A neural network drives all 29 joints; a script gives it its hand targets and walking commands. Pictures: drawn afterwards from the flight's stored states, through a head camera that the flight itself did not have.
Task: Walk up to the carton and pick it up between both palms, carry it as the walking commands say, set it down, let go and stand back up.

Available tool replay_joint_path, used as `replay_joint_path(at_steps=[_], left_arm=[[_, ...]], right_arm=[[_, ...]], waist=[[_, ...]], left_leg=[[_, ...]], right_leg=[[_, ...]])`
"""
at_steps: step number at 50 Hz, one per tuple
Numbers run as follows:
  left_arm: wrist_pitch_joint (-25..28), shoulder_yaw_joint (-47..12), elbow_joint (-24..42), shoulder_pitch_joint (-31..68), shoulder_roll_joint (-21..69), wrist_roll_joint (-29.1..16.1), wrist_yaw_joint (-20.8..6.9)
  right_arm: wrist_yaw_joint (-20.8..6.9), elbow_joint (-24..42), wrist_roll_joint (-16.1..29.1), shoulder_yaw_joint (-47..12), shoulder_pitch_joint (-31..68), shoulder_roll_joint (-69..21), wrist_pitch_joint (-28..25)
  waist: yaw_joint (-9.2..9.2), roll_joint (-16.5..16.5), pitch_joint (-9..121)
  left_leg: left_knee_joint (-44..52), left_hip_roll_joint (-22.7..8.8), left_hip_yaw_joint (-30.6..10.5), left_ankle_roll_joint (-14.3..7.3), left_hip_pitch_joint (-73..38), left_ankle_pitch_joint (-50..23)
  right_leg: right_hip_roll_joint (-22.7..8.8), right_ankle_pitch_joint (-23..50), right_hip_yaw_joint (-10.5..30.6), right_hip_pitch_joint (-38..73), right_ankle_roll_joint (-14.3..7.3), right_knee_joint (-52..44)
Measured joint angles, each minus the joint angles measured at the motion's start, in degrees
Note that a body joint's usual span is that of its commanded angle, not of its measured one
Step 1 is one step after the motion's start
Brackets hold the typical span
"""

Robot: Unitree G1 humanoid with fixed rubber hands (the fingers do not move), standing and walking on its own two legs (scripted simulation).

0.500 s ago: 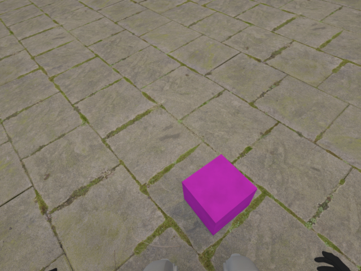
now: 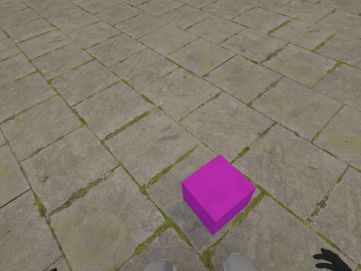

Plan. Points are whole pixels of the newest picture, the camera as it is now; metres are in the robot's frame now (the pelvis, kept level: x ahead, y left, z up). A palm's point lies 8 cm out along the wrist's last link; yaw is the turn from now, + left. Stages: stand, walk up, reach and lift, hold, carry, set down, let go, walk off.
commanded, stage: walk up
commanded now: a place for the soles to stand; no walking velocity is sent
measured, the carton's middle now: (216, 193) +0.55 -0.12 -0.61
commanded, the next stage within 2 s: none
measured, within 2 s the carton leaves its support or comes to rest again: neither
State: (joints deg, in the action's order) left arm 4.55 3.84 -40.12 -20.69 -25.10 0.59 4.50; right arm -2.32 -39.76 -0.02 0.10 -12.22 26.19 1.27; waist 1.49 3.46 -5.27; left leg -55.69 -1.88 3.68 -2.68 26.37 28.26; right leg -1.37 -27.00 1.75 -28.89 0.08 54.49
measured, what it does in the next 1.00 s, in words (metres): stands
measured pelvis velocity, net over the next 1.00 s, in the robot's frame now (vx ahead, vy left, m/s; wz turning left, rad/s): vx -0.01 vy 0.02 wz -0.03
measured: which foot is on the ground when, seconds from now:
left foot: down 0.00-1.00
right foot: down 0.00-1.00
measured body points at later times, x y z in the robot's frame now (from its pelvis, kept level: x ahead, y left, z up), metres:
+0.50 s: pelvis -0.01 -0.01 +0.00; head +0.02 -0.02 +0.45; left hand +0.09 +0.33 -0.07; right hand +0.11 -0.32 -0.10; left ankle +0.02 +0.09 -0.68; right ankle +0.04 -0.16 -0.69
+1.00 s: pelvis -0.01 +0.02 +0.00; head +0.02 +0.01 +0.45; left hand +0.08 +0.35 -0.08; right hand +0.10 -0.31 -0.10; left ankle +0.01 +0.10 -0.69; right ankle +0.03 -0.15 -0.68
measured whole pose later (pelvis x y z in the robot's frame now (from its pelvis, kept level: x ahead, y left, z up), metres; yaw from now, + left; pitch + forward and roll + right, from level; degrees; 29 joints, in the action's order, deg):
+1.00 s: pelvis -0.01 +0.02 +0.00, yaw -2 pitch -2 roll -2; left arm 4.3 3.8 -40.2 -20.5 -25.2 0.6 4.7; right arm -2.4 -39.8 0.0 0.1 -11.9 26.1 1.4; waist 1.5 3.1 -5.5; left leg -56.6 -2.4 4.6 -3.3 26.5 28.6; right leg -0.7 -27.0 2.7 -29.0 0.3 55.7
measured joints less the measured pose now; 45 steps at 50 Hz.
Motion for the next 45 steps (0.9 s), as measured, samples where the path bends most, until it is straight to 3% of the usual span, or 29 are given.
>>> replay_joint_path(at_steps=[3, 6, 10, 17, 20, 23, 28, 35, 37, 40, 45], left_arm=[[0.1, 0.0, 0.0, 0.0, 0.0, 0.0, -0.1], [0.5, 0.0, 0.0, 0.0, 0.0, 0.0, -0.1], [0.6, 0.0, 0.0, 0.0, 0.0, 0.0, 0.0], [-0.3, 0.0, 0.0, 0.0, 0.0, 0.0, 0.0], [-0.1, 0.0, 0.0, 0.0, -0.1, 0.0, -0.1], [0.4, 0.0, 0.0, 0.0, 0.0, 0.0, -0.1], [0.5, 0.0, 0.0, 0.1, 0.0, 0.0, 0.0], [0.1, 0.0, 0.0, 0.2, 0.0, 0.0, 0.0], [0.1, 0.0, 0.0, 0.1, 0.0, 0.0, 0.0], [0.4, 0.0, 0.0, 0.2, 0.0, 0.0, 0.0], [0.5, 0.0, 0.0, 0.2, -0.1, 0.0, 0.1]], right_arm=[[0.0, 0.0, 0.0, 0.0, 0.0, 0.0, 0.0], [0.1, 0.0, 0.0, 0.0, 0.1, 0.0, 0.2], [0.0, 0.0, 0.0, 0.0, 0.1, 0.0, 0.7], [0.0, 0.0, 0.0, 0.0, 0.1, 0.0, -0.1], [0.0, 0.0, 0.0, 0.0, 0.1, 0.0, 0.0], [0.1, 0.0, 0.0, 0.0, 0.1, 0.0, 0.5], [0.1, 0.0, 0.0, 0.0, 0.4, 0.0, 0.8], [0.0, 0.0, 0.0, 0.0, 0.3, -0.1, 0.0], [0.0, 0.0, 0.0, 0.0, 0.3, -0.1, 0.0], [0.1, 0.0, 0.0, 0.0, 0.3, -0.1, 0.2], [0.0, 0.0, 0.0, 0.0, 0.3, -0.1, 0.7]], waist=[[-0.01, -0.3, 0.0], [0.0, -0.3, 0.0], [0.0, -0.3, 0.0], [0.0, -0.5, 0.0], [-0.01, -0.5, 0.0], [0.0, -0.3, 0.1], [0.0, 0.0, -0.2], [0.0, -0.1, -0.2], [-0.02, -0.3, -0.2], [0.0, -0.2, -0.2], [0.0, -0.2, -0.3]], left_leg=[[0.0, 0.0, 0.1, 0.1, -0.2, 0.0], [-0.1, -0.1, 0.1, 0.2, -0.2, 0.1], [-0.4, -0.1, 0.1, 0.2, 0.2, -0.1], [-0.4, -0.2, 0.3, -0.2, 0.1, -0.1], [-0.5, -0.2, 0.3, 0.1, 0.0, -0.1], [-0.8, -0.3, 0.3, 0.2, 0.0, 0.6], [-0.5, -0.3, 0.3, 0.2, 0.3, 1.1], [-0.5, -0.3, 0.7, -0.3, -0.1, 0.4], [-0.5, -0.3, 0.8, -0.3, -0.1, 0.4], [-0.7, -0.4, 0.7, 0.0, -0.1, 0.5], [-0.9, -0.3, 0.8, 0.0, 0.2, 0.3]], right_leg=[[0.0, 2.9, 0.0, 0.9, -0.8, -1.4], [0.0, 3.7, 0.0, 0.9, 0.9, -1.5], [0.0, 3.4, 0.1, 0.7, 0.9, -1.5], [0.3, -0.2, 0.3, -0.1, 0.1, 1.1], [0.2, 3.2, 0.1, 1.1, -0.6, -1.2], [0.3, 3.6, 0.1, 1.0, 1.0, -1.1], [0.3, 3.5, 1.0, -0.3, 1.0, -1.1], [0.4, -0.5, 1.2, -0.2, -0.1, 0.5], [0.4, 1.9, 0.8, 0.6, -0.7, -0.7], [0.4, 3.9, 0.8, 0.9, 1.1, -1.4], [0.3, 3.3, 0.9, 0.7, 1.0, -1.4]])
